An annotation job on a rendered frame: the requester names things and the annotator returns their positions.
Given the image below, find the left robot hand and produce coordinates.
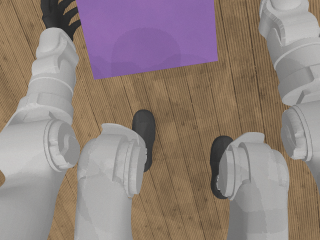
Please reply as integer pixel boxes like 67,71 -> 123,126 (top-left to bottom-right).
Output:
40,0 -> 81,42

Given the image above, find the robot right upper arm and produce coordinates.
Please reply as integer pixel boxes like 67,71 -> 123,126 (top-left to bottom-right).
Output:
280,100 -> 320,195

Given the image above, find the robot left upper arm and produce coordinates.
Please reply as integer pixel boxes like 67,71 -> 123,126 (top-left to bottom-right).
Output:
0,118 -> 80,240

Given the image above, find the right robot forearm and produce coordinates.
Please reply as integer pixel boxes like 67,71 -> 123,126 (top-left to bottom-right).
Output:
258,0 -> 320,106

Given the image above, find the robot left foot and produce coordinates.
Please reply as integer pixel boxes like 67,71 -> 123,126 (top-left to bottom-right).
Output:
132,109 -> 156,172

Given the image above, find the left robot forearm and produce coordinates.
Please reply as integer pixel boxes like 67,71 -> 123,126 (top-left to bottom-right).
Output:
0,27 -> 79,170

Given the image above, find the carton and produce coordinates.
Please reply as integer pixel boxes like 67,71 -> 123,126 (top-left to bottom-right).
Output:
76,0 -> 218,80

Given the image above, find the robot left shin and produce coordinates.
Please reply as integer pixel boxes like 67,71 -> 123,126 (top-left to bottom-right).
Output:
77,123 -> 147,181

